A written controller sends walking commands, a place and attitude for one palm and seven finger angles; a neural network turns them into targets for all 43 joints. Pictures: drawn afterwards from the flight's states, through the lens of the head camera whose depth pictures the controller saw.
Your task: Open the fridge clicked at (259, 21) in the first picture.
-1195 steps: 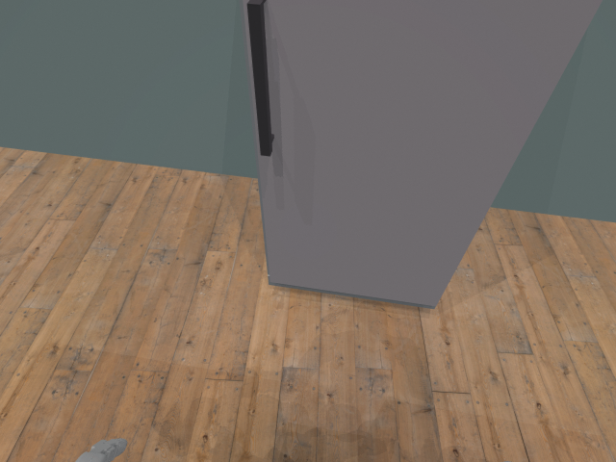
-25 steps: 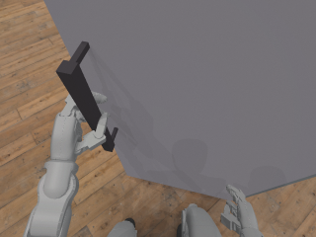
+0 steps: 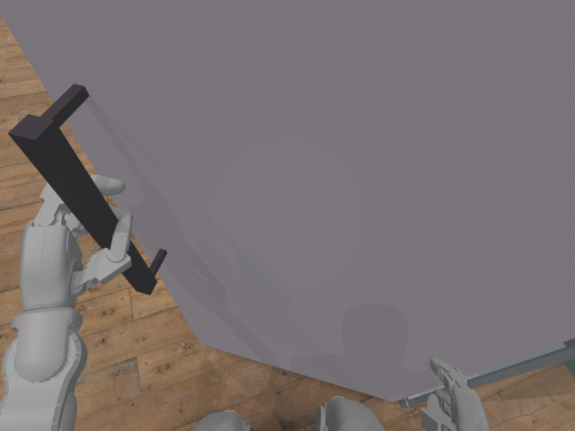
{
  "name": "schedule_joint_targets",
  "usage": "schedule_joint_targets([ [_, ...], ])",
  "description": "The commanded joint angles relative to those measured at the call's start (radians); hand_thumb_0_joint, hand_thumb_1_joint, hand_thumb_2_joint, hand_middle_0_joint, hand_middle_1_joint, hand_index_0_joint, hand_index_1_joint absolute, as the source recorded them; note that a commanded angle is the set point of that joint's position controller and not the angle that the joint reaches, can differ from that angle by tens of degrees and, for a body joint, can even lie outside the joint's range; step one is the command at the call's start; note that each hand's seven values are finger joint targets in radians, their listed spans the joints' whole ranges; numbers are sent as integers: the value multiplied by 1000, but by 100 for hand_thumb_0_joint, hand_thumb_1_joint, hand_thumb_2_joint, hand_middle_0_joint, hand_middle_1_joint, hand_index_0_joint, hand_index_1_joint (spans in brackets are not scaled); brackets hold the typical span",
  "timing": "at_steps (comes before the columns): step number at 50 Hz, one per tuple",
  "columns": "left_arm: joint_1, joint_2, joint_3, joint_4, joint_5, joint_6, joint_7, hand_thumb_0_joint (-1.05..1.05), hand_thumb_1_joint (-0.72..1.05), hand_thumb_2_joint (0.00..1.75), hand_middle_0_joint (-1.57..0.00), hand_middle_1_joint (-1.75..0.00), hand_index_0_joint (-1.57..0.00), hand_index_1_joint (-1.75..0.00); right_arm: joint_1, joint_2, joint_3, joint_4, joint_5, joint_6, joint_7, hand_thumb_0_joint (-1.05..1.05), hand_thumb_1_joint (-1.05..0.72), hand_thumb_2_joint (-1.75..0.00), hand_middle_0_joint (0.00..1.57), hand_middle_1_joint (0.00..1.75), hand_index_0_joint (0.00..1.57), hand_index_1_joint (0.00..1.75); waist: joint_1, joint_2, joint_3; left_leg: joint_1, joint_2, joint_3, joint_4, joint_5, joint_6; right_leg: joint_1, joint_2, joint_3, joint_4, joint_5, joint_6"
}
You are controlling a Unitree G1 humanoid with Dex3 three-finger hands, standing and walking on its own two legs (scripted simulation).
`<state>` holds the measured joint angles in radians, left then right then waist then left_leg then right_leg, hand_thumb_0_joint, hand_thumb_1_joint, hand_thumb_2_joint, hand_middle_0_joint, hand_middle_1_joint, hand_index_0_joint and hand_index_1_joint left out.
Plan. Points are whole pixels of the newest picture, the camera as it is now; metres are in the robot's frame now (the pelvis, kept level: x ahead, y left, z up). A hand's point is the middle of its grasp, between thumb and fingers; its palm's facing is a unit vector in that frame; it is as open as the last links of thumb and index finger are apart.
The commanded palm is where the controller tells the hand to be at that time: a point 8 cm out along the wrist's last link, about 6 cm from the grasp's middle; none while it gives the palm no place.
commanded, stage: walk backward, drawing the door open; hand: left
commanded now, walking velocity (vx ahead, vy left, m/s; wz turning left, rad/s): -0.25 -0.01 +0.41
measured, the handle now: (119, 216) +0.33 +0.22 +0.12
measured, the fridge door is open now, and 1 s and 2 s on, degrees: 61 72 67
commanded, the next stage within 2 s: stop walking and hold the door back in 0.18 s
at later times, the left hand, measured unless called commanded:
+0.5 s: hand (69, 402) +0.14 +0.20 +0.13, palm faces +0.55 -0.78 -0.30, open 6.2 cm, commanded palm +0.13 +0.24 +0.13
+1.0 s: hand (81, 348) +0.18 +0.20 +0.14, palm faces +0.48 -0.84 -0.26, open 5.6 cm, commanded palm +0.15 +0.23 +0.13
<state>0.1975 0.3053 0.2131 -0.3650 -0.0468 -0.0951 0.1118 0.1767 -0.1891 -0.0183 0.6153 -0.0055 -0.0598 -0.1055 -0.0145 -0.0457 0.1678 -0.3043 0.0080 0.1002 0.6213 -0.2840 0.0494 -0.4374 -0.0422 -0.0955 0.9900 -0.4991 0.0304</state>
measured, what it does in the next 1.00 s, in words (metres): walks backwards: right foot, then left foot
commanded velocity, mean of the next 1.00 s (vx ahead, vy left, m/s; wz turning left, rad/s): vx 0.10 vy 0.04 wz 0.10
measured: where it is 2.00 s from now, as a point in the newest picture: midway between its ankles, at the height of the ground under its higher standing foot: outside the picture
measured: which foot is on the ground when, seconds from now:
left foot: down 0.00-0.28, up 0.30-0.64, down 0.66-1.00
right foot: up 0.00-0.26, down 0.28-0.66, up 0.68-0.96, down 0.98-1.00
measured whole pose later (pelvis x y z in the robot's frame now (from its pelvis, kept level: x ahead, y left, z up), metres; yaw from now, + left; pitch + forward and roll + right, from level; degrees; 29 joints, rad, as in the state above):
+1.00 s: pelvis -0.20 -0.13 +0.00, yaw +13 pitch -2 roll +0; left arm -0.82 0.41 0.15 0.96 -0.04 -0.13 0.06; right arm 0.29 -0.21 0.05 0.76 0.05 -0.08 -0.11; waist 0.04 0.03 0.13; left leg -0.32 0.07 0.06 0.62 -0.26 -0.01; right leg -0.31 -0.02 -0.08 0.58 -0.30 0.01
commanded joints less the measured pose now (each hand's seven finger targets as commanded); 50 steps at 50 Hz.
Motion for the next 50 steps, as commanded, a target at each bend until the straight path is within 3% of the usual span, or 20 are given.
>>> schedule_joint_targets([
  [1, -184, 204, 130, -327, 29, -104, 33, 0, 90, 90, -45, -140, -45, -140, -58, -127, -34, -127, 8, -87, 15, 0, -90, -90, 20, 30, 20, 30, 2, 335, -364, 336, 316, -366, -219, 768, 105, -109, -9, 117, 38, 32, 25],
  [3, -164, 151, 92, -267, 16, -82, 35, 0, 90, 90, -45, -140, -45, -140, -32, -123, -33, -118, 12, -90, 16, 0, -90, -90, 20, 30, 20, 30, 6, 334, -370, 277, 256, -275, -222, 660, 75, -11, 19, 80, -50, 93, 28],
  [11, -144, 202, 165, -128, -20, -70, 40, 0, 90, 90, -45, -140, -45, -140, -58, -136, -15, -146, 8, -100, 9, 0, -90, -90, 20, 30, 20, 30, 38, 291, -332, 2, 177, -261, -214, 163, 38, 338, 70, 19, -512, 218, 34],
  [12, -150, 217, 174, -124, -15, -70, 35, 0, 90, 90, -45, -140, -45, -140, -57, -125, -13, -149, 8, -103, 14, 0, -90, -90, 20, 30, 20, 30, 39, 190, -329, -12, 106, -217, -135, 32, -9, 360, 32, 43, -646, 306, 23],
  [14, -170, 337, 248, -89, -3, -63, 35, 0, 90, 90, -45, -140, -45, -140, -111, -92, -6, -164, 9, -89, 12, 0, -90, -90, 20, 30, 20, 30, 55, -231, -268, -206, -91, -110, 394, -291, -103, 219, -337, 480, -773, 453, -143],
  [15, -262, 305, 227, 55, -7, -51, 44, 0, 90, 90, -45, -140, -45, -140, -104, -113, -2, -119, -2, -94, 6, 0, -90, -90, 20, 30, 20, 30, 46, -86, -285, -219, -70, -189, 556, -292, -95, 181, -406, 471, -750, 581, -170],
  [16, -332, 325, 261, 152, -5, -45, 53, 0, 90, 90, -45, -140, -45, -140, -54, -139, -27, -80, 2, -93, 6, 0, -90, -90, 20, 30, 20, 30, 24, -98, -319, -239, -32, -231, 628, -238, -99, 232, -406, 439, -704, 572, -139],
  [17, -445, 234, 152, 157, 5, -54, 42, 0, 90, 90, -45, -140, -45, -140, -69, -122, -12, -76, 0, -87, 9, 0, -90, -90, 20, 30, 20, 30, 9, -62, -331, -258, -21, -222, 663, -169, -110, 299, -356, 376, -641, 637, -145],
  [19, -550, 321, 230, 300, 7, -94, 55, 0, 90, 90, -45, -140, -45, -140, -81, -138, -3, -48, 3, -74, -10, 0, -90, -90, 20, 30, 20, 30, 6, -43, -340, -253, -11, -187, 611, -95, -111, 332, -301, 240, -597, 680, -117],
  [29, -1040, 267, 35, 608, -3, -136, 39, 0, 90, 90, -45, -140, -45, -140, -48, -185, -29, -33, 19, -45, -14, 0, -90, -90, 20, 30, 20, 30, 44, -222, -301, 43, -28, -13, 1, -182, -35, 173, -283, 274, -792, -125, -119],
  [31, -1125, 259, 11, 661, 1, -143, 31, 0, 90, 90, -45, -140, -45, -140, -4, -191, -26, -13, 19, -42, -21, 0, -90, -90, 20, 30, 20, 30, 12, -72, -361, 221, -51, 32, -236, -137, -18, 126, -190, 172, -658, -157, -76],
  [32, -1164, 258, 9, 663, 2, -162, 25, 0, 90, 90, -45, -140, -45, -140, 16, -214, -31, -20, 20, -48, -23, 0, -90, -90, 20, 30, 20, 30, -1, 96, -381, 307, 24, -75, -325, -218, 17, 38, -111, 119, -488, -127, -45],
  [33, -1228, 202, -36, 631, -2, -179, 20, 0, 90, 90, -45, -140, -45, -140, -6, -242, -27, -39, 24, -55, -19, 0, -90, -90, 20, 30, 20, 30, 2, 404, -355, 359, 236, -369, -438, -383, 88, -136, 7, -16, -234, -70, -5],
  [34, -1316, 205, -42, 648, 7, -166, 26, 0, 90, 90, -45, -140, -45, -140, -8, -210, -15, -33, 35, -57, -22, 0, -90, -90, 20, 30, 20, 30, -6, 451, -309, 327, 346, -495, -466, -290, 158, -218, 24, -13, -31, -35, -16],
  [36, -1380, 295, -2, 710, 31, -168, 30, 0, 90, 90, -45, -140, -45, -140, 4, -198, -10, -10, 46, -62, -22, 0, -90, -90, 20, 30, 20, 30, -7, 311, -340, 302, 381, -579, -440, -248, 194, -263, -16, 118, 123, 59, -25],
  [40, -1474, 253, -44, 899, 25, -125, -14, 0, 90, 90, -45, -140, -45, -140, 50, -209, -12, 1, 60, -49, -16, 0, -90, -90, 20, 30, 20, 30, 9, 194, -342, 236, 254, -268, -342, -149, 138, -126, -11, 37, -24, 161, -8],
  [42, -1556, 194, -98, 953, 18, -122, -33, 0, 90, 90, -45, -140, -45, -140, 54, -201, -1, 16, 56, -57, -19, 0, -90, -90, 20, 30, 20, 30, 4, 234, -362, 247, 257, -263, -333, -101, 131, -84, 1, 20, -110, 154, -9],
  [47, -1572, 305, -27, 1090, 16, -108, -34, 0, 90, 90, -45, -140, -45, -140, 64, -211, 11, 37, 51, -64, -29, 0, -90, -90, 20, 30, 20, 30, 20, 213, -406, 78, 224, -199, -213, -176, 77, 265, 45, -12, -453, 137, -12],
  [49, -1547, 357, 5, 1106, 23, -110, -29, 0, 90, 90, -45, -140, -45, -140, 66, -205, 2, 37, 52, -65, -21, 0, -90, -90, 20, 30, 20, 30, 22, 31, -440, -117, 124, -93, 30, -162, 13, 484, -90, 207, -619, 12, -76],
  [50, -1509, 415, 48, 1142, 27, -101, -25, 0, 90, 90, -45, -140, -45, -140, 63, -192, -4, 27, 52, -61, -20, 0, -90, -90, 20, 30, 20, 30, 25, -176, -412, -295, 20, -39, 242, -215, -33, 561, -278, 507, -709, 28, -171],
])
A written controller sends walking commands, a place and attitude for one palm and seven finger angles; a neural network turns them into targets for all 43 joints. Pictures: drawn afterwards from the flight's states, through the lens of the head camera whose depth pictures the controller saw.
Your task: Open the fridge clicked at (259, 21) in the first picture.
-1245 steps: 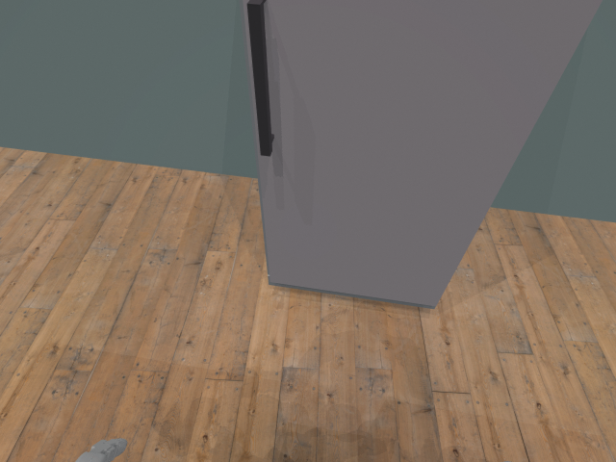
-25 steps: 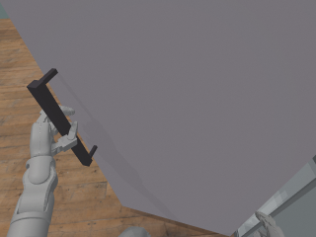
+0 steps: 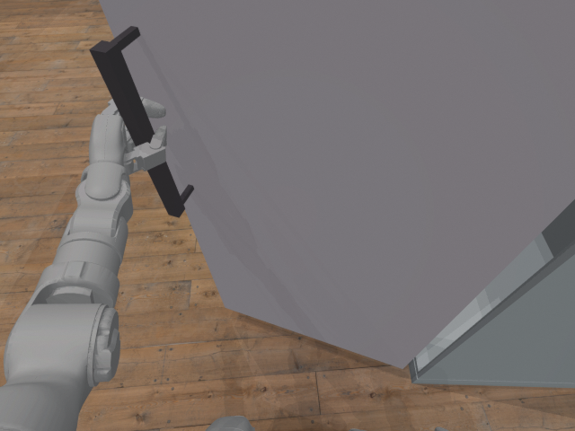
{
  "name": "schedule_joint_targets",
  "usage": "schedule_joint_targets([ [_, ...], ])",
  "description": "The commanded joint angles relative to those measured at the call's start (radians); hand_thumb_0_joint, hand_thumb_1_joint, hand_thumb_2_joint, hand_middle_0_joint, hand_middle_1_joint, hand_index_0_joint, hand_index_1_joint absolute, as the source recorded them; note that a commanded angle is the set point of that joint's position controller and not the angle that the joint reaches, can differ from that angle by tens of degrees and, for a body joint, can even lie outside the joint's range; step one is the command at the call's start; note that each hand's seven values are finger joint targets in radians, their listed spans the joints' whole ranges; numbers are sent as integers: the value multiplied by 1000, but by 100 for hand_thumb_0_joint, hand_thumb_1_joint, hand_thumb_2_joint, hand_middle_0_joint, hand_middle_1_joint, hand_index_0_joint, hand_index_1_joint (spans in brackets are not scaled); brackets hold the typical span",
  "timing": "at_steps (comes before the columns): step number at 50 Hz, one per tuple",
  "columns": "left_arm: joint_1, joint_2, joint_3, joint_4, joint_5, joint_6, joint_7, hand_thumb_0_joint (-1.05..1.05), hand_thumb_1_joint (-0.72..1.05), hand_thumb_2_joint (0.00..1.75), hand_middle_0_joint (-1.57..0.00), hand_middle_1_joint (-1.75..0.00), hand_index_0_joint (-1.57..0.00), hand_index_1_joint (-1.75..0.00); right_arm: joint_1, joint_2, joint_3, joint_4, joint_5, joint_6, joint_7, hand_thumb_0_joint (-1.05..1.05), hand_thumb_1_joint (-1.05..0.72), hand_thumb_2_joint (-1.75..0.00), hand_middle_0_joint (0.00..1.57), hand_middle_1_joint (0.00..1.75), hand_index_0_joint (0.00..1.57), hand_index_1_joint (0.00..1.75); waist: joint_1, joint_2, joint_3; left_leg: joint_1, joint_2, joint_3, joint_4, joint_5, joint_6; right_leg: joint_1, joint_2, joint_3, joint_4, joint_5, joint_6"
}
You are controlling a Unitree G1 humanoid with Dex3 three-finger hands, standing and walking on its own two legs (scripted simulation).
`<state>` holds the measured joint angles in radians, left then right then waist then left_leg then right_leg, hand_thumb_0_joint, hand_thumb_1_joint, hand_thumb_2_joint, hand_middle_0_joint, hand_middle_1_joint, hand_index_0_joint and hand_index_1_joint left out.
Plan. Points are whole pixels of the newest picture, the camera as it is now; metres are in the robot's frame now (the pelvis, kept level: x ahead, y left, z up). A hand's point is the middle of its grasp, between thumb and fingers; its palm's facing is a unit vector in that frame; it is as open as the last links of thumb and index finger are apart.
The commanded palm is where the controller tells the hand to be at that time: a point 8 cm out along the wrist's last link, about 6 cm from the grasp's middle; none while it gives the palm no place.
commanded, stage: stop walking and hold the door back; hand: left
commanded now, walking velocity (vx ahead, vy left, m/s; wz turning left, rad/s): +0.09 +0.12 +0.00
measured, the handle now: (157, 139) +0.48 +0.25 +0.12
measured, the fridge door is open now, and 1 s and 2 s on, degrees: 72 67 67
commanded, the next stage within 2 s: loosen the grip on the handle in 0.18 s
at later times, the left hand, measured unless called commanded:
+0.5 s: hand (160, 132) +0.49 +0.24 +0.13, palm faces +0.23 -0.95 -0.19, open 8.0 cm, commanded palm +0.44 +0.28 +0.13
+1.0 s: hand (153, 140) +0.50 +0.27 +0.10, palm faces +0.27 -0.95 -0.17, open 14.5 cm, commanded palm +0.46 +0.33 +0.11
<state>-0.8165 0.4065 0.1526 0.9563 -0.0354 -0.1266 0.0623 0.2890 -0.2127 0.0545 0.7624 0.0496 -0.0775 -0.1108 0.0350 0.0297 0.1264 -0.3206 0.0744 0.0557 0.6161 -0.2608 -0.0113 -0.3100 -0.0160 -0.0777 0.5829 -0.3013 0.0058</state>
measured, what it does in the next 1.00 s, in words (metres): steps on the spot: left foot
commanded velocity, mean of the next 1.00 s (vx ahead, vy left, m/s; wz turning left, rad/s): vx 0.01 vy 0.02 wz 0.00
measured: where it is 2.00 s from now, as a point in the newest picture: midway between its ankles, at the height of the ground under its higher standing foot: outside the picture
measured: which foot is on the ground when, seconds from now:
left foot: down 0.00-0.00, up 0.02-0.30, down 0.32-1.00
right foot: down 0.00-1.00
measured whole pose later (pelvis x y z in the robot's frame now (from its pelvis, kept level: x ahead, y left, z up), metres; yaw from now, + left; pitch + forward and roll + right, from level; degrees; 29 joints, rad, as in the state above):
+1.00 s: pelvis +0.06 +0.04 +0.00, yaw -1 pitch +8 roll -1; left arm -0.66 0.39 0.33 0.87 0.02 -0.13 0.04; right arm 0.37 -0.26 -0.01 0.75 0.01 -0.11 -0.02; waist -0.05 0.01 -0.06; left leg -0.50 0.04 0.08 0.67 -0.31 0.02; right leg -0.45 -0.04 -0.03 0.63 -0.32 0.03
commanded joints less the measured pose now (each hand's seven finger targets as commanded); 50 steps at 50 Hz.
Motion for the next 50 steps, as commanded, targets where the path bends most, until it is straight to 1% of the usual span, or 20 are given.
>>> schedule_joint_targets([
  [1, -460, 365, 161, -167, 9, -62, 28, 0, 90, 90, -45, -140, -45, -140, -71, -192, -88, -130, -5, -46, -19, 0, -90, -90, 20, 30, 20, 30, -9, -245, -316, -349, -55, -55, 410, -286, 9, 414, -401, 578, -326, 8, -194],
  [3, -463, 368, 173, -117, 18, -44, 21, 0, 90, 90, -45, -140, -45, -140, -47, -199, -95, -100, 0, -58, -9, 0, -90, -90, 20, 30, 20, 30, -31, -229, -342, -309, -24, -118, 447, -218, 1, 368, -341, 482, -282, -58, -157],
  [7, -436, 374, 209, -109, 13, -69, 20, 0, 90, 90, -45, -140, -45, -140, -49, -195, -74, -103, -7, -60, -11, 0, -90, -90, 20, 30, 20, 30, -33, -173, -351, -196, -25, -38, 284, -138, -8, 335, -271, 245, -232, 198, -138],
  [13, -332, 345, 221, -191, 3, -98, 12, 0, 90, 90, -45, -140, -45, -140, -38, -203, -90, -127, -22, -51, -6, 0, -90, -90, 20, 30, 20, 30, -32, -176, -337, 113, -63, 56, -113, 83, -11, 191, -194, 149, -193, 185, -81],
  [14, -763, 726, 427, -259, 119, -112, -18, 0, 90, 90, -45, -140, -45, -140, -32, -218, -171, -175, -29, -101, 29, 0, -90, -90, 20, 30, 20, 30, 17, -192, -407, 53, -30, 71, -156, 177, 2, 283, -135, 229, -88, 324, -91],
  [15, -902, 734, 527, -232, 175, -57, -49, 0, 78, 84, -45, -140, -45, -140, -55, -302, -229, -82, -99, -141, 55, 0, -90, -90, 20, 30, 20, 30, -15, 228, -693, 82, -48, -14, -270, 427, 33, 175, -35, 79, 79, 628, -92],
  [16, -600, 419, 270, -69, 131, 1, -54, 0, 66, 78, -45, -140, -45, -140, 81, -265, -166, -100, -59, -134, 54, 0, -90, -90, 20, 30, 20, 30, -121, 20, -686, 239, -42, -11, -76, 590, 7, 0, -19, 11, 19, 393, -41],
  [17, -403, 208, 216, 90, 123, 15, -72, 0, 54, 73, -45, -140, -45, -140, 93, -227, -154, -75, -39, -108, 63, 0, -90, -90, 20, 30, 20, 30, -99, -169, -486, 114, -47, -6, -88, 376, 28, -54, 6, 6, -57, 347, -23],
  [18, -342, 208, 235, 61, 86, -3, -75, 0, 42, 67, -45, -140, -45, -140, 44, -233, -140, -107, -35, -102, 75, 0, -90, -90, 20, 30, 20, 30, -77, -230, -362, 41, -51, -6, -119, 150, 40, -59, 5, 10, -98, 228, -4],
  [19, -320, 354, 336, -15, 77, -18, -47, 0, 30, 61, -45, -140, -45, -140, -3, -254, -134, -131, -36, -98, 79, 0, -90, -90, 20, 30, 20, 30, -41, -52, -378, 27, -62, 9, -120, 51, 40, -61, -13, 36, -91, 124, -18],
  [21, -439, 260, 194, -115, 136, -43, -1, 0, 5, 49, -45, -140, -45, -140, -7, -220, -120, -153, -40, -87, 87, 0, -90, -90, 20, 30, 20, 30, -74, 158, -410, 73, -64, -11, -124, 31, 27, -101, -8, 25, -64, 93, -38],
  [28, -480, 138, 120, -205, 63, -34, 71, 0, -55, 20, -40, -133, -40, -133, 11, -224, -112, -173, -24, -113, 82, 0, -90, -90, 20, 30, 20, 30, -115, -53, -434, 68, -24, -92, -161, -205, 29, -163, 11, 31, -63, -35, -24],
  [32, -573, 108, 62, -315, 92, -55, 97, 0, -55, 20, -34, -127, -34, -127, 36, -216, -105, -147, -36, -141, 76, 0, -90, -90, 20, 30, 20, 30, -122, 99, -517, 176, -17, -124, -141, -111, 12, -212, 15, 28, -22, 15, -30],
  [33, -570, 118, 70, -322, 102, -59, 108, 0, -55, 20, -33, -125, -33, -125, 42, -216, -105, -134, -41, -144, 75, 0, -90, -90, 20, 30, 20, 30, -119, 104, -517, 182, -15, -132, -135, -78, 8, -216, 16, 23, -17, 32, -32],
  [34, -388, 372, 294, -45, 141, -49, 116, 0, -55, 20, -32, -123, -32, -123, 90, -244, -108, -92, -54, -123, 64, 0, -90, -90, 20, 30, 20, 30, -94, -33, -403, 49, -20, -126, -122, -75, 16, -209, 17, 22, -19, 22, -34],
  [35, -352, 378, 301, -80, 126, -61, 107, 0, -55, 20, -30, -122, -30, -122, 93, -247, -93, -114, -58, -102, 63, 0, -90, -90, 20, 30, 20, 30, -77, -34, -405, -2, -37, -96, -115, -22, 22, -157, 16, 25, -32, 41, -29],
  [41, -364, 189, 164, -310, 76, -119, 35, 0, -55, 20, -25, -115, -25, -115, 107, -217, -118, -135, -57, -106, 82, 0, -90, -90, 20, 30, 20, 30, -94, 79, -625, 223, -9, -100, -26, 359, 4, -164, 28, 25, 12, 199, -28],
  [47, -214, 134, 144, -341, 17, -45, -22, 0, -55, 20, -25, -115, -25, -115, 113, -212, -131, -126, -33, -80, 87, 0, -90, -90, 20, 30, 20, 30, -82, 45, -512, 146, -18, -73, -13, 405, 8, -135, 36, 17, -3, 254, -22],
  [48, -312, 449, 362, -231, 54, -34, -4, 0, -55, 20, -25, -115, -25, -115, 142, -248, -128, -84, -39, -58, 67, 0, -90, -90, 20, 30, 20, 30, -91, -16, -452, 50, -29, -62, -14, 299, 21, -127, 32, 28, -7, 247, -21],
  [50, -329, 459, 355, -254, 82, -28, -2, 0, -55, 20, -25, -115, -25, -115, 120, -228, -116, -118, -40, -36, 58, 0, -90, -90, 20, 30, 20, 30, -79, -3, -430, -31, -55, -38, -19, 223, 37, -77, 20, 38, -5, 248, -22],
])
